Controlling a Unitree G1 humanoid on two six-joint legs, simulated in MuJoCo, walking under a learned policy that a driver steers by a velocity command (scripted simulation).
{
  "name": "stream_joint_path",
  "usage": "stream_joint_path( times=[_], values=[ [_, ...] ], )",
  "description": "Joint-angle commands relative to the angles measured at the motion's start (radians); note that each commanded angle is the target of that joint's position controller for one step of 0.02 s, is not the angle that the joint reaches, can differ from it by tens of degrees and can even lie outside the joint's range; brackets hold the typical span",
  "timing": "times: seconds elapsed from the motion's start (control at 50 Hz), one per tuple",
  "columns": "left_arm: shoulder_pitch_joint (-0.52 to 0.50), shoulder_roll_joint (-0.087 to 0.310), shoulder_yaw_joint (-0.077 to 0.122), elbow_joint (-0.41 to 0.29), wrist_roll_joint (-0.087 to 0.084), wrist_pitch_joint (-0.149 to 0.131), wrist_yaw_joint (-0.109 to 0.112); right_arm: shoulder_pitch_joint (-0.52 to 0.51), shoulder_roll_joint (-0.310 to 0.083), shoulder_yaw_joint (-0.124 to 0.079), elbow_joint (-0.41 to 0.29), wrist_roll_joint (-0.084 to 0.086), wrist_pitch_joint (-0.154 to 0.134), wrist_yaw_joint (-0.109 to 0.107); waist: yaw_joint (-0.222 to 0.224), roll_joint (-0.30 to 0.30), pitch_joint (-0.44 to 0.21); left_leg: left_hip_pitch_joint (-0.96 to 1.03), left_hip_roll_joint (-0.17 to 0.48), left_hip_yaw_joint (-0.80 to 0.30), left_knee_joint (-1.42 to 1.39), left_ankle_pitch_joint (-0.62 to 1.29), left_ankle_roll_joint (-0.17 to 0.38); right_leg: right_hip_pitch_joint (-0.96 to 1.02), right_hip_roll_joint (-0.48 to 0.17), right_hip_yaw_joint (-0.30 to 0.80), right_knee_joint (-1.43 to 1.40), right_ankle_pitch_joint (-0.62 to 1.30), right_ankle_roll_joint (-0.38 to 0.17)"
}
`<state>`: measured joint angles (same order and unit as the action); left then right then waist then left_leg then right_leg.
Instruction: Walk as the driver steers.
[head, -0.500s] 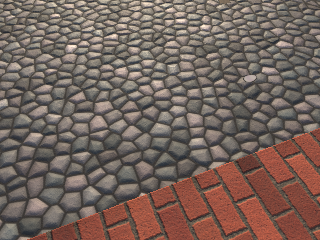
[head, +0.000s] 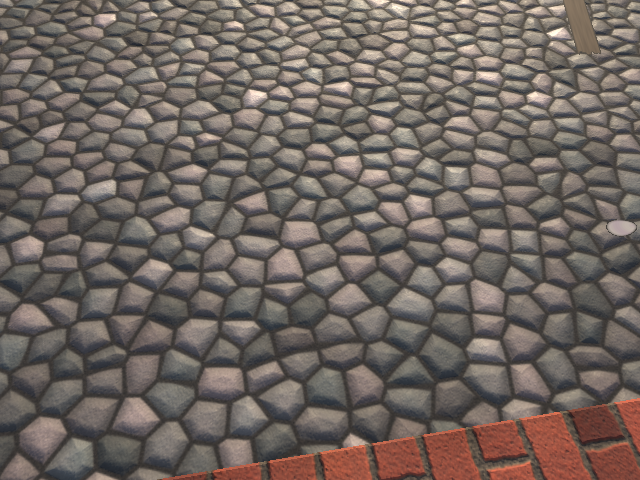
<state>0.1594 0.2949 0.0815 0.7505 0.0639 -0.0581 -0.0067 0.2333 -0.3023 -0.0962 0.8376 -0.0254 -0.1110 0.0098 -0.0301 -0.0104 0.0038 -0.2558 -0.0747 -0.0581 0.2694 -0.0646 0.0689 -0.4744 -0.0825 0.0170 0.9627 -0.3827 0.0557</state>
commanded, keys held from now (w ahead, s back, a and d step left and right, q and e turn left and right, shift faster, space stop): w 0.80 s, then w+e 0.20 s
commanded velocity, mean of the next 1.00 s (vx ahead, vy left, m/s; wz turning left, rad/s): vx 0.43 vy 0.00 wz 0.03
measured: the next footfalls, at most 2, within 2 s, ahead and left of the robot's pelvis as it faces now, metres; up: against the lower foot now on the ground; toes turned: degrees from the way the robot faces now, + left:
right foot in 0.20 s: +0.08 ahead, -0.15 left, +0.00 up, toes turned -1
left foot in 0.68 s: +0.42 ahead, +0.06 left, +0.00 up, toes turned +3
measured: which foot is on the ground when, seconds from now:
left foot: down 0.00-0.22, up 0.24-0.66, down 0.68-1.00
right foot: up 0.00-0.18, down 0.20-0.68, up 0.70-1.00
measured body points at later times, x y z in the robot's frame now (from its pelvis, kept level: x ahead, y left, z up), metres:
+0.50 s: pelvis +0.15 -0.06 +0.00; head +0.17 -0.07 +0.45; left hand +0.09 +0.14 -0.14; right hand +0.34 -0.27 -0.12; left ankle +0.29 +0.09 -0.69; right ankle +0.04 -0.15 -0.75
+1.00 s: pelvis +0.45 -0.02 -0.01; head +0.46 -0.03 +0.44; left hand +0.61 +0.19 -0.13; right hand +0.38 -0.25 -0.16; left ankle +0.38 +0.06 -0.75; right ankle +0.62 -0.20 -0.68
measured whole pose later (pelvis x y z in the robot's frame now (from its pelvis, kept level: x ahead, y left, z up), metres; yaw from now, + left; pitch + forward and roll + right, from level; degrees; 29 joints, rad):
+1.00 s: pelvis +0.45 -0.02 -0.01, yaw -1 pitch +2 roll +3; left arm 0.16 0.22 -0.01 0.84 0.10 -0.08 -0.08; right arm 0.48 -0.17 -0.03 0.99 -0.10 -0.13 0.01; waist -0.08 -0.05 -0.02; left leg -0.12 -0.10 0.11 0.37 -0.30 0.08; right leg -0.78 -0.13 0.08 0.86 0.18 -0.05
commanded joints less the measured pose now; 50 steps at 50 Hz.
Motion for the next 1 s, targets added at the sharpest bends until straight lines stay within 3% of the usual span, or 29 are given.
stream_joint_path(
  times=[0.02, 0.08, 0.14, 0.2, 0.22, 0.24, 0.26, 0.3, 0.34, 0.36, 0.42, 0.48, 0.54, 0.58, 0.64, 0.66, 0.68, 0.7, 0.72, 0.74, 0.76, 0.78, 0.8, 0.84, 0.88, 0.92, 0.94, 0.96, 1.0],
  values=[
    [0.147, 0.063, 0.001, 0.029, 0.010, 0.022, -0.017, 0.028, -0.120, -0.019, -0.069, 0.001, -0.025, 0.014, 0.008, 0.105, -0.013, -0.001, 0.272, -0.232, -0.128, -0.288, 0.170, 0.070, -0.014, -0.020, -0.105, 0.019, 0.004],
    [0.090, 0.059, -0.016, 0.019, 0.009, -0.002, -0.007, 0.031, -0.120, -0.015, -0.097, 0.011, -0.022, 0.020, -0.042, 0.114, -0.021, 0.105, 0.318, -0.320, -0.085, -0.418, 0.191, 0.040, -0.016, -0.027, -0.257, -0.037, -0.030],
    [0.122, 0.060, -0.025, 0.031, -0.003, -0.041, -0.008, -0.005, -0.118, -0.007, -0.117, 0.012, 0.003, 0.022, -0.025, 0.092, -0.011, 0.089, 0.304, -0.331, -0.043, -0.496, 0.197, 0.124, 0.024, -0.077, -0.425, 0.054, -0.072],
    [0.212, 0.051, -0.032, 0.048, -0.015, -0.095, -0.014, -0.022, -0.083, 0.009, -0.106, -0.020, 0.022, 0.033, 0.030, 0.065, -0.015, -0.044, 0.222, -0.282, 0.090, -0.520, 0.179, 0.353, 0.039, -0.077, -0.542, 0.105, -0.134],
    [0.313, 0.076, -0.027, 0.062, -0.005, -0.113, -0.007, -0.025, -0.029, 0.026, -0.112, -0.038, 0.023, 0.029, 0.073, -0.019, -0.032, -0.145, 0.141, -0.229, 0.272, -0.493, 0.122, 0.458, -0.069, 0.090, -0.611, 0.038, -0.221],
    [0.394, 0.177, -0.003, 0.069, 0.006, -0.125, -0.004, -0.125, 0.043, 0.043, -0.180, -0.047, 0.015, 0.029, 0.123, -0.205, 0.047, -0.478, -0.048, -0.109, 0.478, -0.491, 0.015, 0.578, -0.299, 0.566, -0.789, -0.091, -0.444],
    [0.405, 0.148, -0.013, 0.085, 0.019, -0.113, -0.011, -0.170, 0.023, 0.037, -0.163, -0.038, 0.012, 0.017, 0.142, -0.112, 0.109, -0.635, -0.022, -0.241, 0.587, -0.434, 0.023, 0.633, -0.343, 0.649, -0.864, -0.215, -0.452],
    [0.309, 0.063, -0.030, 0.080, 0.001, -0.097, -0.019, -0.092, -0.031, 0.022, -0.106, -0.028, 0.011, -0.011, 0.085, -0.064, 0.098, -0.673, 0.026, -0.187, 0.724, -0.262, 0.015, 0.668, -0.268, 0.440, -0.850, -0.138, -0.354],
    [0.299, -0.003, -0.058, 0.084, 0.003, -0.087, -0.006, -0.073, 0.004, 0.029, -0.089, -0.053, 0.010, -0.002, 0.059, -0.073, 0.090, -0.621, 0.053, -0.128, 0.751, -0.138, 0.017, 0.599, -0.200, 0.274, -0.855, 0.067, -0.298],
    [0.295, -0.012, -0.064, 0.078, 0.009, -0.083, -0.002, -0.079, 0.018, 0.031, -0.084, -0.048, 0.012, 0.011, 0.053, -0.066, 0.085, -0.579, 0.062, -0.092, 0.734, -0.073, 0.008, 0.550, -0.170, 0.201, -0.863, 0.162, -0.288],
    [0.351, -0.005, -0.068, 0.105, 0.015, -0.082, -0.012, -0.151, 0.052, 0.044, -0.098, -0.036, 0.028, 0.049, 0.073, -0.064, 0.074, -0.524, 0.104, 0.029, 0.645, 0.080, -0.036, 0.474, -0.131, 0.065, -0.869, 0.371, -0.303],
    [0.449, -0.002, -0.073, 0.173, 0.004, -0.080, -0.041, -0.266, 0.081, 0.059, -0.131, -0.033, 0.047, 0.062, 0.111, -0.069, 0.097, -0.455, 0.110, 0.098, 0.449, 0.128, -0.046, 0.454, -0.116, 0.015, -0.859, 0.500, -0.307],
    [0.488, 0.025, -0.065, 0.221, 0.002, -0.075, -0.061, -0.330, 0.042, 0.045, -0.163, -0.030, 0.049, 0.061, 0.105, -0.085, 0.106, -0.475, 0.083, 0.096, 0.324, 0.093, -0.016, 0.568, -0.159, 0.042, -0.824, 0.654, -0.311],
    [0.464, 0.019, -0.065, 0.228, 0.019, -0.066, -0.070, -0.377, 0.036, 0.041, -0.183, -0.036, 0.052, 0.062, 0.089, -0.097, 0.103, -0.403, 0.066, 0.116, 0.334, 0.033, 0.017, 0.548, -0.160, 0.027, -0.812, 0.693, -0.294],
    [0.402, 0.064, -0.046, 0.223, 0.019, -0.060, -0.064, -0.339, -0.004, 0.024, -0.182, -0.022, 0.052, 0.052, 0.013, -0.112, 0.070, -0.226, 0.019, 0.157, 0.321, -0.047, 0.060, 0.547, -0.165, -0.003, -0.728, 0.980, -0.259],
    [0.382, 0.086, -0.039, 0.219, 0.022, -0.061, -0.061, -0.263, -0.030, 0.016, -0.157, -0.004, 0.044, 0.046, -0.034, -0.095, 0.027, -0.061, -0.008, 0.173, 0.299, 0.015, 0.077, 0.492, -0.133, -0.045, -0.627, 1.106, -0.223],
    [0.376, 0.089, -0.037, 0.209, 0.028, -0.065, -0.059, -0.097, -0.064, 0.003, -0.109, 0.006, 0.030, 0.037, -0.077, -0.068, -0.086, 0.214, 0.000, 0.137, 0.369, 0.096, 0.113, 0.364, -0.083, -0.070, -0.438, 1.110, -0.168],
    [0.538, -0.009, -0.068, 0.208, 0.039, -0.073, -0.053, 0.122, -0.092, 0.005, -0.054, -0.001, 0.023, 0.034, -0.067, 0.086, -0.336, 0.709, 0.168, -0.113, 0.410, 0.139, 0.289, 0.053, 0.015, -0.065, -0.125, 0.783, -0.088],
    [0.539, -0.064, -0.097, 0.208, 0.052, -0.079, -0.081, 0.380, -0.086, 0.009, 0.008, -0.018, 0.023, 0.024, -0.152, 0.227, -0.472, 0.945, 0.406, -0.564, 0.208, 0.077, 0.466, -0.199, 0.196, -0.020, 0.292, -0.199, -0.040],
    [0.282, 0.014, -0.060, 0.146, -0.001, -0.078, -0.090, 0.495, -0.075, 0.005, 0.082, -0.059, -0.001, 0.019, -0.215, 0.098, -0.232, 0.777, 0.376, -0.570, 0.112, -0.041, 0.343, -0.372, 0.155, 0.110, 0.507, -0.168, -0.088],
    [0.191, 0.027, -0.053, 0.116, -0.017, -0.082, -0.071, 0.340, -0.100, -0.005, 0.068, -0.040, -0.018, 0.018, -0.148, 0.069, -0.031, 0.498, 0.382, -0.458, 0.079, -0.023, 0.288, -0.398, 0.063, 0.119, 0.511, -0.079, -0.114],
    [0.180, 0.018, -0.058, 0.107, 0.011, -0.079, -0.047, 0.220, -0.038, 0.015, 0.055, -0.029, -0.015, 0.011, -0.088, 0.032, -0.022, 0.323, 0.370, -0.383, 0.046, 0.034, 0.286, -0.297, 0.009, 0.126, 0.439, -0.022, -0.125],
    [0.175, -0.037, -0.077, 0.097, 0.037, -0.069, -0.035, 0.143, 0.044, 0.044, 0.052, -0.024, -0.009, 0.009, -0.026, -0.004, -0.023, 0.192, 0.345, -0.300, 0.020, 0.081, 0.272, -0.218, -0.027, 0.129, 0.366, 0.036, -0.135],
    [0.230, -0.082, -0.089, 0.118, 0.036, -0.031, -0.036, 0.036, 0.118, 0.064, 0.021, -0.032, -0.012, 0.006, 0.052, 0.015, 0.003, 0.001, 0.314, -0.202, -0.073, 0.052, 0.246, -0.121, -0.062, 0.112, 0.263, 0.087, -0.134],
    [0.202, -0.051, -0.083, 0.109, 0.030, -0.012, -0.045, 0.045, 0.081, 0.054, 0.030, -0.038, -0.034, 0.004, 0.053, 0.029, 0.034, -0.067, 0.278, -0.106, -0.117, 0.025, 0.231, -0.149, -0.058, 0.077, 0.128, 0.153, -0.118],
    [0.121, -0.063, -0.087, 0.080, 0.030, -0.005, -0.053, 0.116, 0.034, 0.041, 0.064, -0.070, -0.042, 0.008, 0.027, 0.018, 0.016, -0.044, 0.265, -0.027, -0.103, 0.133, 0.220, -0.171, -0.061, 0.041, 0.003, 0.314, -0.104],
    [0.145, -0.096, -0.101, 0.087, 0.048, -0.004, -0.069, 0.148, 0.028, 0.039, 0.076, -0.085, -0.043, 0.004, 0.032, 0.013, 0.008, -0.047, 0.255, 0.006, -0.049, 0.161, 0.206, -0.166, -0.067, 0.049, 0.036, 0.463, -0.115],
    [0.117, -0.086, -0.101, 0.079, 0.043, -0.015, -0.078, 0.176, 0.070, 0.055, 0.096, -0.092, -0.042, -0.005, 0.019, -0.008, 0.020, 0.034, 0.272, 0.001, -0.007, 0.135, 0.193, -0.284, -0.092, 0.116, -0.040, 0.605, -0.109],
    [0.028, -0.046, -0.090, 0.063, 0.037, -0.038, -0.084, 0.205, 0.081, 0.073, 0.092, -0.066, -0.040, -0.009, -0.016, 0.027, 0.028, 0.041, 0.199, 0.074, 0.054, 0.041, 0.156, -0.258, -0.066, 0.070, -0.275, 0.878, -0.112]
  ],
)
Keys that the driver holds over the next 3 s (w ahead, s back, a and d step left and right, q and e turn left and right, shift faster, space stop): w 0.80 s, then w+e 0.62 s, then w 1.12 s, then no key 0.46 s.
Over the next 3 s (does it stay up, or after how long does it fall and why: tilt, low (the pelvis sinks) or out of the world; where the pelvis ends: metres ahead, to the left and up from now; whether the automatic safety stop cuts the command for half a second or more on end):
stays up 1.48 -0.28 -0.15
